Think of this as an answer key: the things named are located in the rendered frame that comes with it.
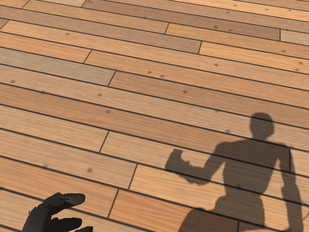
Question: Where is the left robot hand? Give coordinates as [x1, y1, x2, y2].
[21, 192, 94, 232]

